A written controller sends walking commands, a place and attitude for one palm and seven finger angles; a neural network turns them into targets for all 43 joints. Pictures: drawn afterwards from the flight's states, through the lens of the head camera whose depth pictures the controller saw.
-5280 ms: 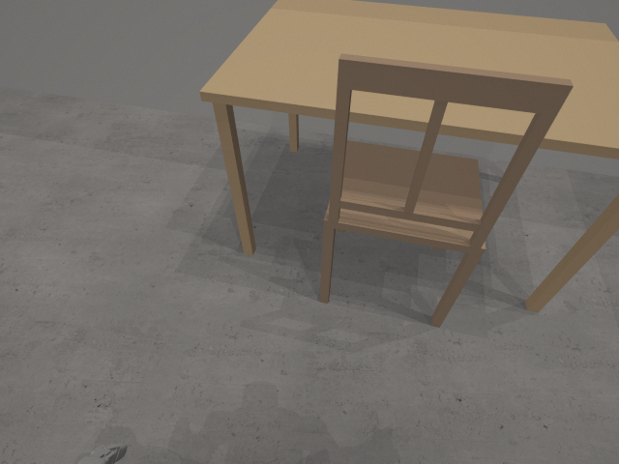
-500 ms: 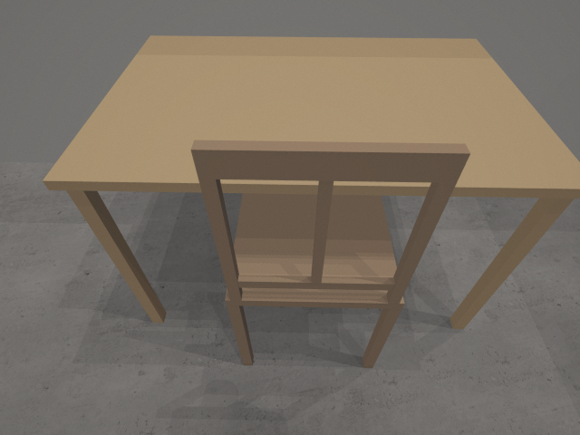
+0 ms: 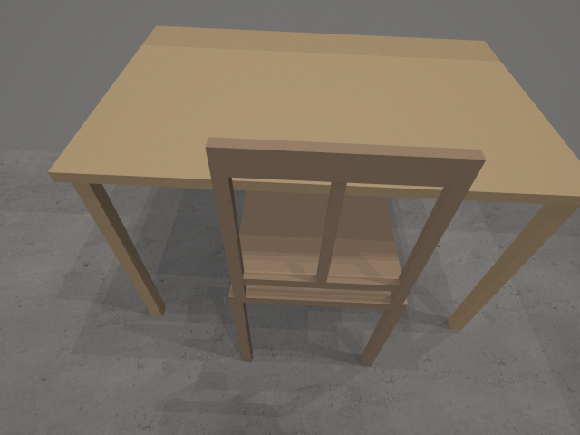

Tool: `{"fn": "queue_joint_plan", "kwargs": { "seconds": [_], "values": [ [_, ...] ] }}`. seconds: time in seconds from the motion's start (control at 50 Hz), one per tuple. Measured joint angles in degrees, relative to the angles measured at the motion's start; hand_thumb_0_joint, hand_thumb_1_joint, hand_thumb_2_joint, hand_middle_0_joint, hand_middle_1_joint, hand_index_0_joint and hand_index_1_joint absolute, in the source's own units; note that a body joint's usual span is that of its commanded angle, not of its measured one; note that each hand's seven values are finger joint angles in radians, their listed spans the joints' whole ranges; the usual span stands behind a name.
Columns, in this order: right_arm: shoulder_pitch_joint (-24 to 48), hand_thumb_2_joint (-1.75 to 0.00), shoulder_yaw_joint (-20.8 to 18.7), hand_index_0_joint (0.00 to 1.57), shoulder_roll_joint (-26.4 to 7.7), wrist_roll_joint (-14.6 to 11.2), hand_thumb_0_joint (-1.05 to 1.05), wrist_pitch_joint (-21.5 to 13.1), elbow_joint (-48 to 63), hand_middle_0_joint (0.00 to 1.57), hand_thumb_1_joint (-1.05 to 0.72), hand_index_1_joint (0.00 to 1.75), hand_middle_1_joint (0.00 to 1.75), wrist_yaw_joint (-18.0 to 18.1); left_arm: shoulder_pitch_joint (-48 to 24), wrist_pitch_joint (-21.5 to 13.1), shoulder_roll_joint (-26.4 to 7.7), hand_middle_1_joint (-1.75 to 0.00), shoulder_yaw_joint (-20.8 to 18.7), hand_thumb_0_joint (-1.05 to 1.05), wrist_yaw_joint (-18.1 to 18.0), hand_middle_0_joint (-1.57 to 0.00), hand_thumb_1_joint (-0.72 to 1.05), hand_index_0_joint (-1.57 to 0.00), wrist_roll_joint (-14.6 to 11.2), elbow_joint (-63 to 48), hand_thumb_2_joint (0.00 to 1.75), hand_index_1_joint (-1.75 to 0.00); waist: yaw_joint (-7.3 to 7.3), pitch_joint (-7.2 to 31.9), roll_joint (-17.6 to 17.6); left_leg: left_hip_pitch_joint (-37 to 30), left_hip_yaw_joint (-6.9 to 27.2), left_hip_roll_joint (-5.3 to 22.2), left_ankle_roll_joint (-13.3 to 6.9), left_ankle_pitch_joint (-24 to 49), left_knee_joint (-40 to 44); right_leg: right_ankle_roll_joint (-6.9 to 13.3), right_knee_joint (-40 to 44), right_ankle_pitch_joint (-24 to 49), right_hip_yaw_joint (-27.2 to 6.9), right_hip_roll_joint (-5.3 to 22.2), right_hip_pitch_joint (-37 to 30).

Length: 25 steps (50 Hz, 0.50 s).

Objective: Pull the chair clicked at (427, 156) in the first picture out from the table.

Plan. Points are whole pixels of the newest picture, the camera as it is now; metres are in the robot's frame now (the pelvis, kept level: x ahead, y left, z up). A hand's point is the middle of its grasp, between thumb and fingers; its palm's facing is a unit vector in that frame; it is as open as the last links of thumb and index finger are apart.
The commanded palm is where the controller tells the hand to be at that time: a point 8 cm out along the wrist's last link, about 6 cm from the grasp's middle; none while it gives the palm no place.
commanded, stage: look again from close up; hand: left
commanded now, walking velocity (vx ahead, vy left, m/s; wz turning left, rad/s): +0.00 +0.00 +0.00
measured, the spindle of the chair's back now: (329, 236) +0.49 -0.04 -0.07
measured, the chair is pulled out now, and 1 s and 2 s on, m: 0.00 0.00 0.00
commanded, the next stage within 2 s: shuffle to correct the standing spot in 0.08 s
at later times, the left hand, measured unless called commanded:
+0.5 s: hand out of the picture -0.04 +0.14 -0.18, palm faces +0.02 -0.98 -0.19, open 7.4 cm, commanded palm none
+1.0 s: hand out of the picture +0.03 +0.14 -0.18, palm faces +0.03 -0.97 -0.24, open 7.3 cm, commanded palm none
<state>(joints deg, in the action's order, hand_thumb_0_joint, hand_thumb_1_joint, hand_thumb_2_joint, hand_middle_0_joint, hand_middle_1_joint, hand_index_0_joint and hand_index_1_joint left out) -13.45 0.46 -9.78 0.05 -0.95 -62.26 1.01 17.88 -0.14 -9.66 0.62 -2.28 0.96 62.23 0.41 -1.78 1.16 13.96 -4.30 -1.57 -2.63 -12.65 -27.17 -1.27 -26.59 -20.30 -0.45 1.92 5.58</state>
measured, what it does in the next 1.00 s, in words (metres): stands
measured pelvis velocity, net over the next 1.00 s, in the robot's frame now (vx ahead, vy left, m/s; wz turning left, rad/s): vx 0.03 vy -0.04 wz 0.00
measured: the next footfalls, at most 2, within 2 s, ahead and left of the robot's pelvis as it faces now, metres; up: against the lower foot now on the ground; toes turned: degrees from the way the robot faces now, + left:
none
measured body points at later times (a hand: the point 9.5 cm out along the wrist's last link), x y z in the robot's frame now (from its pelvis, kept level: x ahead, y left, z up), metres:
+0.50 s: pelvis +0.01 -0.03 +0.00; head +0.02 -0.03 +0.45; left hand -0.04 +0.20 -0.16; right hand +0.00 -0.25 -0.16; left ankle +0.02 +0.09 -0.74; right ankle -0.07 -0.13 -0.74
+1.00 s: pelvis +0.03 -0.04 +0.00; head +0.07 -0.04 +0.44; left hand +0.03 +0.19 -0.16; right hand +0.09 -0.26 -0.16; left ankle +0.03 +0.08 -0.74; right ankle -0.07 -0.13 -0.74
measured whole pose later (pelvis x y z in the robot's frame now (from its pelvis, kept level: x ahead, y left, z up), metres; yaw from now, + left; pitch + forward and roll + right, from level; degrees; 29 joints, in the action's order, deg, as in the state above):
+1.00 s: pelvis +0.03 -0.04 +0.00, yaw +0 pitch +1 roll +2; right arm -9.4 -1.0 -8.8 -0.2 0.1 -59.4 2.3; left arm 15.9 -0.1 -9.4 -0.9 -3.4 1.3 60.2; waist 0.9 -3.9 1.5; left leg 14.6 -5.7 0.6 0.0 -14.9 -28.7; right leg 2.0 -28.9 -23.8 0.8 0.0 6.3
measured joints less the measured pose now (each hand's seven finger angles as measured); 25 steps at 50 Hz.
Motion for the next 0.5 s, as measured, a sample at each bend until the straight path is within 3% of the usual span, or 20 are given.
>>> {"fn": "queue_joint_plan", "kwargs": {
  "seconds": [0.3,0.5],
  "values": [
    [-0.6,-0.90,-0.1,0.20,0.4,0.0,0.00,0.4,-1.6,0.20,-0.92,0.29,0.29,-0.1,1.6,-0.1,0.8,-0.29,0.3,0.01,0.3,-0.20,0.91,-0.20,0.1,1.7,0.89,-0.30,0.00,0.3,0.3,-1.0,0.1,0.2,0.4,1.1,1.6,0.4,0.8,0.7,0.1,-0.3,-0.6],
    [-3.4,-0.90,-1.3,0.20,1.5,0.5,0.00,1.1,-2.1,0.20,-0.91,0.29,0.29,-0.2,3.3,0.2,0.8,-0.29,-0.5,0.01,1.1,-0.20,0.91,-0.20,0.7,1.7,0.89,-0.30,-0.31,1.2,-0.1,1.2,0.8,1.2,1.8,-0.8,-0.9,2.1,-2.5,-1.9,0.7,-1.3,1.8]
  ]
}}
